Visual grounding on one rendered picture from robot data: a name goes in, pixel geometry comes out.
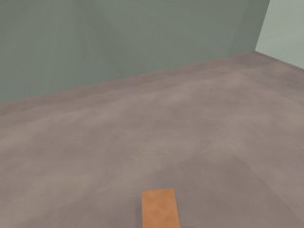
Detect carton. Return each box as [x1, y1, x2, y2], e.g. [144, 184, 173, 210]
[142, 188, 181, 228]

